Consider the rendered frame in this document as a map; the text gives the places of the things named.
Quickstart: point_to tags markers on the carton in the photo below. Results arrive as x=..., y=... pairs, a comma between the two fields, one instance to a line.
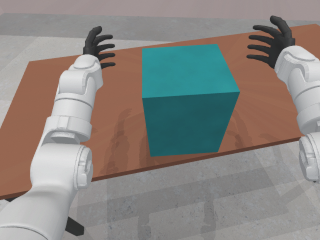
x=188, y=96

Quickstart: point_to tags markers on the table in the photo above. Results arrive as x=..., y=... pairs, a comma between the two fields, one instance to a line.
x=264, y=114

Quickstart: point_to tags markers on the robot right hand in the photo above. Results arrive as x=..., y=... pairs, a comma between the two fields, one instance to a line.
x=281, y=41

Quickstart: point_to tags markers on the robot left upper arm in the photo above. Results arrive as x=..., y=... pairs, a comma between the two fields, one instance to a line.
x=59, y=171

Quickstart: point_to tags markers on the robot right upper arm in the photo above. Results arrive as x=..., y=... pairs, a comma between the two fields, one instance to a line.
x=309, y=156

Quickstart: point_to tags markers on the left robot forearm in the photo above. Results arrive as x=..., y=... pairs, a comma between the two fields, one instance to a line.
x=70, y=119

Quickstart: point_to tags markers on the robot left hand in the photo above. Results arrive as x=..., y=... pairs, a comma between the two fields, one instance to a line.
x=92, y=48

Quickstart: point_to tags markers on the right robot forearm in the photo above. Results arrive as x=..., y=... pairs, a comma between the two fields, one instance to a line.
x=300, y=71

